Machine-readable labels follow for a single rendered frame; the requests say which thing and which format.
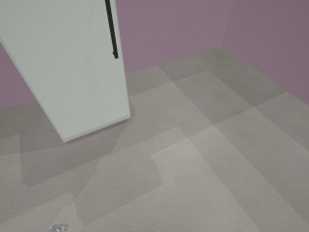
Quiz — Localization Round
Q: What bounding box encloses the fridge door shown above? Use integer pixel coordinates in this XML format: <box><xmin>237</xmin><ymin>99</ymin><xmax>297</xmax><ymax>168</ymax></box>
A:
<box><xmin>0</xmin><ymin>0</ymin><xmax>129</xmax><ymax>139</ymax></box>

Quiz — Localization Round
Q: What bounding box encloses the handle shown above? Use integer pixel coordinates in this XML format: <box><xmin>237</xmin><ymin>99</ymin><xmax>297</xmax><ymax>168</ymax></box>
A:
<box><xmin>104</xmin><ymin>0</ymin><xmax>119</xmax><ymax>59</ymax></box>

